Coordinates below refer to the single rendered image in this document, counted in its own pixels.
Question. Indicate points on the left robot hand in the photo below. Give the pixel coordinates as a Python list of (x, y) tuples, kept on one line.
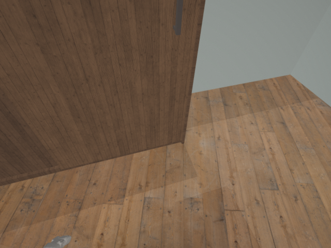
[(58, 242)]

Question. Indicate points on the wardrobe door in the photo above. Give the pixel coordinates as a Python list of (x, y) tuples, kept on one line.
[(20, 149), (95, 79)]

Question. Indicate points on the handle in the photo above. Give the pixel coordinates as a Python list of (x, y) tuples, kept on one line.
[(178, 23)]

